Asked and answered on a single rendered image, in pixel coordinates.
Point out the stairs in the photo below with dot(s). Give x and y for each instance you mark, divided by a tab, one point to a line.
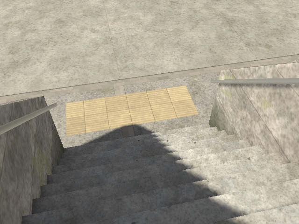
191	175

